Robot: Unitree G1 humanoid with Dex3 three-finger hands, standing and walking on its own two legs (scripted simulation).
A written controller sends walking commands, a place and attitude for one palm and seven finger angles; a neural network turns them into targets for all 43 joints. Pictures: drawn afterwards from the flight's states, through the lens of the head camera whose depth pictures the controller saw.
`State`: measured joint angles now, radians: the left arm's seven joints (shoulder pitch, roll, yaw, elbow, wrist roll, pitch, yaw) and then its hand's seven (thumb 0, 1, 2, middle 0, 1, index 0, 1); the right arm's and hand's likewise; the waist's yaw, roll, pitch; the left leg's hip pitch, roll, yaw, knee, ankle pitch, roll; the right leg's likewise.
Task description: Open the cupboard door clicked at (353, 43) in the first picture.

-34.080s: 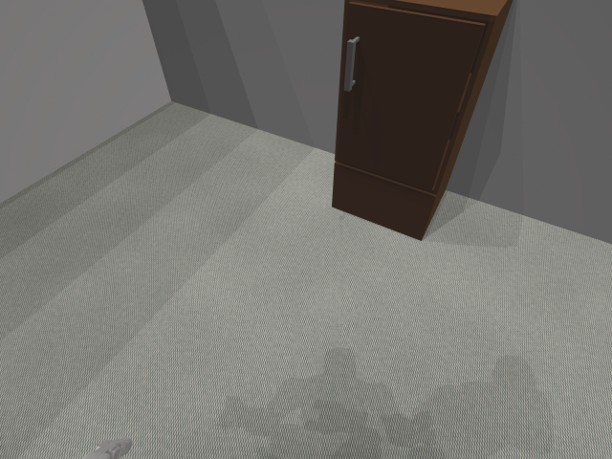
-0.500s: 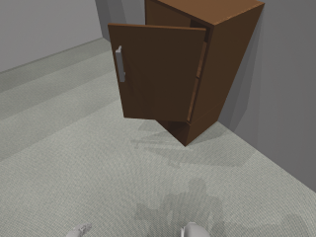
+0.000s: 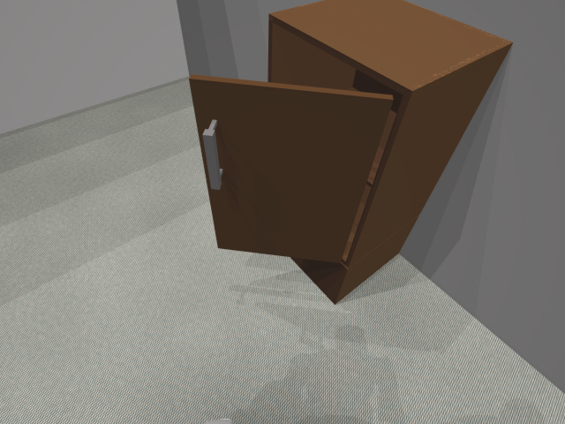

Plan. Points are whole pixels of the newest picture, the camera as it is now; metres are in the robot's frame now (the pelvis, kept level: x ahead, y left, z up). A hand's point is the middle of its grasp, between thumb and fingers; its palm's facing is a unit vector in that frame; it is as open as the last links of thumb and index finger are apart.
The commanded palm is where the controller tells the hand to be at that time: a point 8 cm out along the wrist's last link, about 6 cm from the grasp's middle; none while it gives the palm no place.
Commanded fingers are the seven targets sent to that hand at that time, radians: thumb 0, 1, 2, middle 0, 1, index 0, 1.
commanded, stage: come to a stop and stand still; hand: left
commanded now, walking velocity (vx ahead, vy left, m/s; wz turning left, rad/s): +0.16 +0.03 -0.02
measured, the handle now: (215, 155) +0.66 +0.21 -0.04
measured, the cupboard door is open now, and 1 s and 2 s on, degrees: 45 45 45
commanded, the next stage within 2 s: look again from close up in 1.96 s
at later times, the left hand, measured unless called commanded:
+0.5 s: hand out of the picture +0.12 +0.19 -0.17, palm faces +0.00 -0.97 -0.25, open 7.4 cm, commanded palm none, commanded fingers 0.00 0.90 0.90 -0.20 -0.30 -0.20 -0.30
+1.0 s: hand out of the picture +0.08 +0.24 -0.16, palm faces -0.04 -0.96 -0.27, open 7.4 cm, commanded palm none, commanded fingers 0.00 0.90 0.90 -0.20 -0.30 -0.20 -0.30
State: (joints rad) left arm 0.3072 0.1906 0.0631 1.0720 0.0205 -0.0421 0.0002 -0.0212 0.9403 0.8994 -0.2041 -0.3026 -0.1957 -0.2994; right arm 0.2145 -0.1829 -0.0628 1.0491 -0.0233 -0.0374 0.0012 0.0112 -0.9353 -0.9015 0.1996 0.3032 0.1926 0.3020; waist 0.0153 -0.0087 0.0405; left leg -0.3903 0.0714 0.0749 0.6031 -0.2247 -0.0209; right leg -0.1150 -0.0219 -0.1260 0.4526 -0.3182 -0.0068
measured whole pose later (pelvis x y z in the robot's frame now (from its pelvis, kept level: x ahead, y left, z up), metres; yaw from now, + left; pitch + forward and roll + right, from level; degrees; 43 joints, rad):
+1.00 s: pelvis +0.05 +0.05 +0.00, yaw -4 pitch -1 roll +1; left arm 0.28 0.18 0.00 1.05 0.02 0.02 0.02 0.00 0.91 0.90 -0.20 -0.30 -0.20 -0.30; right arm 0.29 -0.20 -0.01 0.97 -0.02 -0.02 -0.03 0.00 -0.94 -0.90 0.20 0.30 0.20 0.30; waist 0.01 0.05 0.03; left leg -0.17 -0.06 0.10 0.51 -0.33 0.08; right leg -0.30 -0.08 0.02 0.56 -0.25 0.03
